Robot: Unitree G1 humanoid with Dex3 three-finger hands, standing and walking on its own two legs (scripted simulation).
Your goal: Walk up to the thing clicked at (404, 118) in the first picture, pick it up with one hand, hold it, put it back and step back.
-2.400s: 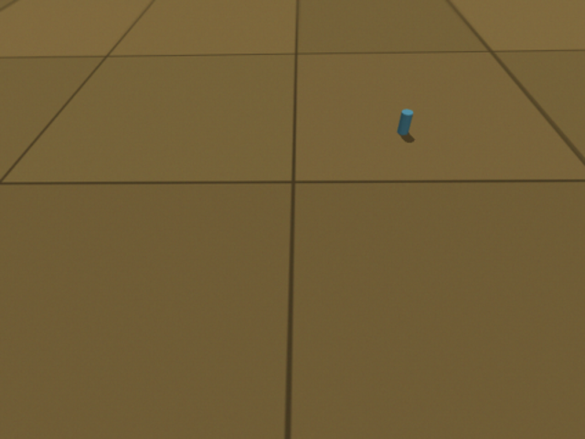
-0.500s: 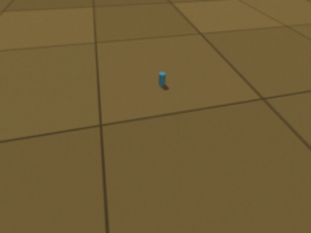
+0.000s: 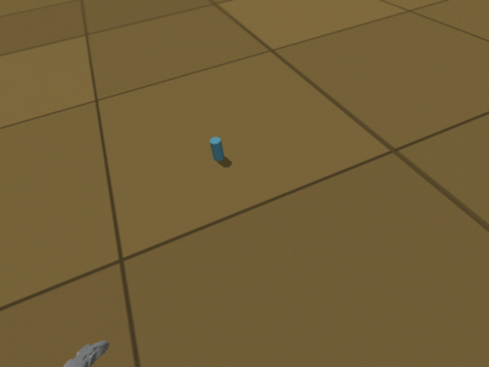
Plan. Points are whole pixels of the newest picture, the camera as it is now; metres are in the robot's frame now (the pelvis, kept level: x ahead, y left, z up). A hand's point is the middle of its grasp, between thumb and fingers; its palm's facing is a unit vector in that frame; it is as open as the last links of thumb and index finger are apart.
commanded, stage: walk up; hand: left
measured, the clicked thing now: (217, 149) +1.42 +0.25 -0.69
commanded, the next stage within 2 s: none
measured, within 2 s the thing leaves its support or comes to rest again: neither
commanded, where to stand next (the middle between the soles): +1.07 +0.06 m, yaw +0 degrees
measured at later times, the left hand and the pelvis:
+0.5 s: hand (110, 310) +0.29 +0.33 -0.15, palm faces -0.04 -0.94 -0.34, open 7.4 cm; pelvis +0.26 +0.05 +0.01, yaw -1 degrees
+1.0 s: hand (161, 186) +0.60 +0.26 -0.10, palm faces -0.03 -0.92 -0.39, open 7.3 cm; pelvis +0.50 +0.00 +0.01, yaw +0 degrees
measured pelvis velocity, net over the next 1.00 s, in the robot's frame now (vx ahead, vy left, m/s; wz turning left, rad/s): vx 0.50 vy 0.00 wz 0.00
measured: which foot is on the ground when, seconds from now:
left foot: up 0.00-0.32, down 0.34-0.86, up 0.88-1.00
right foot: down 0.00-0.38, up 0.40-0.80, down 0.82-1.00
